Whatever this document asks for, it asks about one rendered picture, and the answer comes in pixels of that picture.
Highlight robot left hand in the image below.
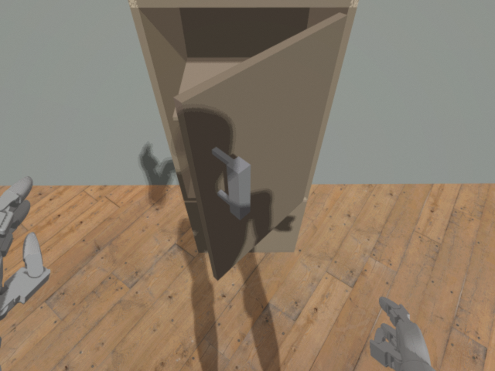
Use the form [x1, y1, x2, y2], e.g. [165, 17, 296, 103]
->
[0, 176, 50, 321]

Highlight cupboard door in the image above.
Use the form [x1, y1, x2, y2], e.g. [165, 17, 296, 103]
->
[173, 12, 347, 281]

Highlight handle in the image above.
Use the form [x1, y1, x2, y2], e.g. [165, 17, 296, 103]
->
[212, 147, 251, 220]

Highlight robot right hand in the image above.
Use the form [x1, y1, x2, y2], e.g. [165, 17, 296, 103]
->
[370, 297, 431, 371]

